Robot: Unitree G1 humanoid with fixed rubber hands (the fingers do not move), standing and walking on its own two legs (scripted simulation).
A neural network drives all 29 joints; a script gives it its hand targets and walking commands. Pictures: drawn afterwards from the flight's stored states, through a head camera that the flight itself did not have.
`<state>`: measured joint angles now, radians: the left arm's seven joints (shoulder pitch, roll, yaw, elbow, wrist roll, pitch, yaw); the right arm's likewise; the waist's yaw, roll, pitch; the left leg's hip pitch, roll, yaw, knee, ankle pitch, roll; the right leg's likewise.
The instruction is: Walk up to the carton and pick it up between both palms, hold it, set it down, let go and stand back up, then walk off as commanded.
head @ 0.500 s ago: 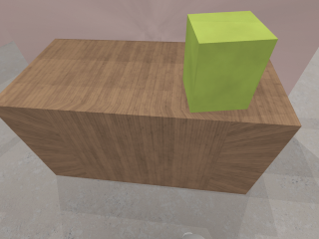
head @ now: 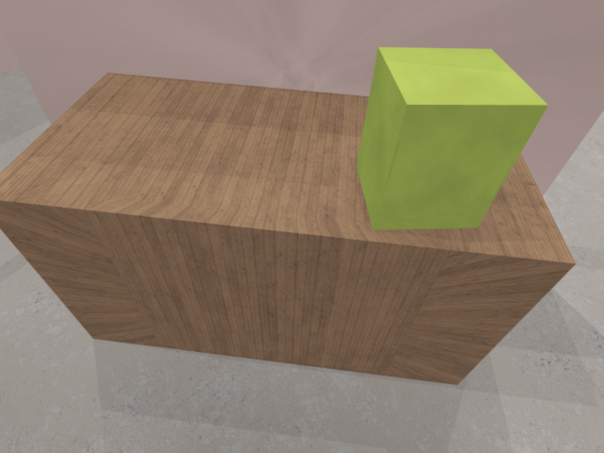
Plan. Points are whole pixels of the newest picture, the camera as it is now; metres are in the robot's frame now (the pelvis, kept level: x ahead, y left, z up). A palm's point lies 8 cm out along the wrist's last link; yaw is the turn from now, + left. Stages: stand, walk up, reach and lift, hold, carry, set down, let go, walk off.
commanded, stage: walk up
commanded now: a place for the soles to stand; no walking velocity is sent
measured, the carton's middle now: (430, 142) +0.68 -0.22 +0.05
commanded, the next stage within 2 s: none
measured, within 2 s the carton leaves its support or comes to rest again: neither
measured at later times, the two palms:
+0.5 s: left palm out of the picture +0.06 +0.31 -0.11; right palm out of the picture +0.07 -0.32 -0.10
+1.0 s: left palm out of the picture +0.13 +0.16 -0.10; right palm out of the picture +0.11 -0.49 -0.11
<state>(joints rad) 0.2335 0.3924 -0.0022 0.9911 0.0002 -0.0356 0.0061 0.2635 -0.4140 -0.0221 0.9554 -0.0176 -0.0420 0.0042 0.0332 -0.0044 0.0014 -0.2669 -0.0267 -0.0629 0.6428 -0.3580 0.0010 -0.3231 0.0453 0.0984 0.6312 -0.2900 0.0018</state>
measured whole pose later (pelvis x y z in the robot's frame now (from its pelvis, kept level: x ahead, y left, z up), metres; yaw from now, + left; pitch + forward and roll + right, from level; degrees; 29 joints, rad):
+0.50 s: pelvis +0.00 +0.00 +0.00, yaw +0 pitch -1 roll +0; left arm 0.22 0.39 0.00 0.99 0.00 -0.03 -0.02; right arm 0.26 -0.41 -0.02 0.96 -0.02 -0.05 0.00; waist 0.03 -0.01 -0.01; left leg -0.26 -0.02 -0.06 0.64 -0.36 0.00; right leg -0.33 0.05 0.10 0.64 -0.30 0.00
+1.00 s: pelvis +0.06 -0.15 -0.01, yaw -4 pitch -6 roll +3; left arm 0.25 0.41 0.00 0.92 0.00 0.00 -0.06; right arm 0.25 -0.44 -0.02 0.94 -0.01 -0.06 -0.03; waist 0.03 -0.02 0.13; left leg -0.34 0.00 -0.06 1.09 -0.47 0.01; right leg -0.28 0.07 0.07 0.74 -0.35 -0.07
